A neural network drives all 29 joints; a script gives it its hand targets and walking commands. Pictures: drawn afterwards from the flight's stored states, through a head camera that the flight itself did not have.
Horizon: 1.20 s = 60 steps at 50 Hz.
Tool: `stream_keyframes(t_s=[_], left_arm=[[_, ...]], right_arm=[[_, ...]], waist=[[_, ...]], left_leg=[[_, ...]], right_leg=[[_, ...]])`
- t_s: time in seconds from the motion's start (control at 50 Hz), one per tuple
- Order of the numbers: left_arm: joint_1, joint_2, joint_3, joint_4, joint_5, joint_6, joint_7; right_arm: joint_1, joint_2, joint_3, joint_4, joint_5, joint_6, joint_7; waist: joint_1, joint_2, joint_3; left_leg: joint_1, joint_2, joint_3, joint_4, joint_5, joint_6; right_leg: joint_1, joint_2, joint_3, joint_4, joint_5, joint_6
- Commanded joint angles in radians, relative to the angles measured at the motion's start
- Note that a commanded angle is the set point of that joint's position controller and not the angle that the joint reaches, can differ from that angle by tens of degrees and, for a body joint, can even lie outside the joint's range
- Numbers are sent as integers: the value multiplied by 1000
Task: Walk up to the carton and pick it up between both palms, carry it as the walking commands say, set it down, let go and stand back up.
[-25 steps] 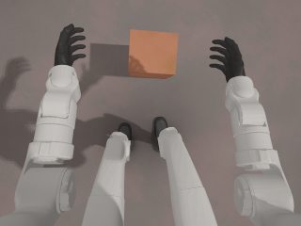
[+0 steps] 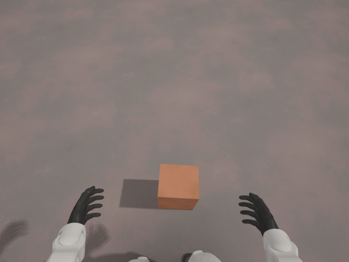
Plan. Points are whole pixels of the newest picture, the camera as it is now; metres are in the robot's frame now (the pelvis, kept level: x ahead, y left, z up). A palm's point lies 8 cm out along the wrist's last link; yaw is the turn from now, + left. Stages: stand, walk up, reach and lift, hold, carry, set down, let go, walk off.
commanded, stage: let go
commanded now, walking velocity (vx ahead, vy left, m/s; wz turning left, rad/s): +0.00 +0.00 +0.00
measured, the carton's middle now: (177, 188) +0.45 -0.07 -0.64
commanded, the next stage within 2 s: stand in 0.60 s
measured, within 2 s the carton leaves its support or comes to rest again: neither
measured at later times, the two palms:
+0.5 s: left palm (65, 252) +0.17 +0.22 -0.06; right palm (278, 230) +0.18 -0.24 -0.06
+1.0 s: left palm out of the picture +0.09 +0.27 -0.08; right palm out of the picture +0.12 -0.31 -0.08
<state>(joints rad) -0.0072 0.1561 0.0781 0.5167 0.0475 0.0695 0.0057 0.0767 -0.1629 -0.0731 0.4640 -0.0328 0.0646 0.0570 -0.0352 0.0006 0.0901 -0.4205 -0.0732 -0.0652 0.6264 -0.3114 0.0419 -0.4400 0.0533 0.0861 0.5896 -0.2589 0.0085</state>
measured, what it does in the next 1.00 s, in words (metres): stands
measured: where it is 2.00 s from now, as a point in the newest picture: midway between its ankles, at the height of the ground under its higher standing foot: outside the picture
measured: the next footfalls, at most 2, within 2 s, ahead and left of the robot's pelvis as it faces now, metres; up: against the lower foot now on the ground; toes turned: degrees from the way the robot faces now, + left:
none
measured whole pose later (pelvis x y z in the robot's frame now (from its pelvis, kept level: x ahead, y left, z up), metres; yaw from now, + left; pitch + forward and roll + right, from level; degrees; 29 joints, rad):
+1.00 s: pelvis +0.03 -0.03 +0.01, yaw +1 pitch -2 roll +0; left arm 0.32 0.32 0.06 0.85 0.04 -0.01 0.00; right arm 0.35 -0.30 -0.06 0.77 -0.04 -0.01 -0.01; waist 0.01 0.02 -0.16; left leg -0.14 -0.04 -0.10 0.49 -0.30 0.01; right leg -0.17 0.07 0.06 0.48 -0.27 -0.04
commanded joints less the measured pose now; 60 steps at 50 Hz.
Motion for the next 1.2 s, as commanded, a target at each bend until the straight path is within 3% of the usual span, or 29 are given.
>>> stream_keyframes(t_s=[0.0,0.08,0.1,0.2,0.3,0.36,0.42,0.5,0.56,0.58,0.6,0.62,0.64,0.7,0.72,0.74,0.76,0.8,0.94,1.02,1.06,1.18], left_arm=[[16,100,12,-183,-17,-63,-15],[53,126,1,-257,-37,-75,-27],[73,130,1,-265,-45,-72,-34],[160,148,7,-290,-58,-43,-50],[144,149,-3,-255,-60,-2,-64],[142,153,-1,-244,-49,10,-66],[156,151,6,-257,-34,8,-62],[152,170,14,-218,-30,0,-46],[129,177,-6,-232,-41,-6,-37],[133,170,-14,-227,-47,-8,-36],[245,284,32,-14,-16,-35,-4],[255,315,24,-1,-8,-53,6],[246,314,22,15,-2,-68,10],[218,290,16,78,-8,-90,16],[205,294,16,96,-8,-98,14],[198,291,15,104,-11,-102,12],[202,294,16,122,-9,-106,12],[192,303,22,142,-10,-114,9],[202,333,27,203,-11,-127,3],[202,355,24,229,-11,-130,1],[209,356,19,248,-11,-134,-1],[203,368,14,293,-11,-130,0]], right_arm=[[29,-152,-33,-199,1,-55,-4],[42,-177,-35,-237,9,-63,8],[54,-176,-42,-237,8,-60,9],[98,-178,-32,-251,6,-28,19],[72,-168,-35,-208,0,14,16],[93,-163,-37,-177,-1,34,9],[80,-169,-47,-195,-4,46,6],[79,-169,-24,-196,-11,93,-20],[62,-161,-13,-211,-11,125,-39],[70,-161,-9,-211,-11,131,-45],[96,-264,-41,-56,14,54,-69],[127,-272,-42,-41,17,16,-76],[154,-264,-41,-10,12,-13,-75],[131,-240,-32,51,-6,-59,-70],[137,-235,-30,63,-5,-64,-69],[138,-239,-30,76,-5,-71,-67],[132,-250,-34,87,-5,-77,-69],[132,-255,-32,101,-7,-89,-71],[152,-302,-30,183,-9,-119,-76],[176,-316,-25,217,-6,-127,-76],[189,-327,-21,240,-6,-131,-80],[197,-334,-10,293,-5,-136,-77]], waist=[[3,19,-305],[20,64,-251],[18,52,-245],[35,23,-187],[28,3,-72],[22,10,-51],[38,4,-89],[58,-13,-79],[72,13,-92],[62,24,-102],[41,77,-322],[41,20,-323],[28,-5,-318],[40,23,-226],[32,2,-204],[33,21,-177],[37,-2,-186],[36,5,-150],[48,10,-88],[44,-30,-85],[44,6,-68],[41,-5,-65]], left_leg=[[203,74,9,-183,266,-53],[266,81,2,-200,338,-72],[269,84,-5,-204,346,-79],[261,75,2,-241,238,-79],[232,66,8,-256,131,-69],[242,64,6,-248,149,-61],[269,55,10,-227,248,-69],[283,63,25,-204,260,-61],[301,65,27,-180,272,-61],[310,65,27,-167,280,-64],[263,76,-21,-111,301,-53],[279,80,-35,-117,338,-47],[291,91,-59,-119,323,-42],[262,100,-81,-122,336,-21],[245,104,-87,-137,343,-18],[236,109,-89,-147,334,-21],[225,110,-97,-154,303,-18],[209,114,-100,-175,283,-17],[172,124,-125,-238,153,-10],[174,119,-120,-241,122,-10],[170,118,-124,-234,121,-8],[138,121,-143,-252,37,8]], right_leg=[[277,-8,-78,-94,209,1],[304,-1,-81,-116,202,-6],[320,3,-82,-115,207,-5],[404,2,-85,-133,186,-9],[416,-11,-71,-160,130,-13],[426,-14,-62,-168,147,-11],[446,-9,-57,-164,213,-8],[440,-22,-42,-159,219,-8],[401,-17,-43,-133,217,-10],[385,-22,-40,-126,240,-10],[374,-94,37,-124,385,-17],[399,-109,41,-105,473,-30],[374,-122,54,-97,447,-47],[258,-111,51,-126,382,-40],[251,-107,52,-132,380,-40],[233,-108,59,-141,351,-40],[246,-112,65,-156,332,-41],[228,-115,78,-168,293,-46],[214,-115,110,-222,119,-56],[195,-120,134,-245,51,-61],[176,-127,154,-254,37,-65],[180,-123,159,-253,-40,-67]])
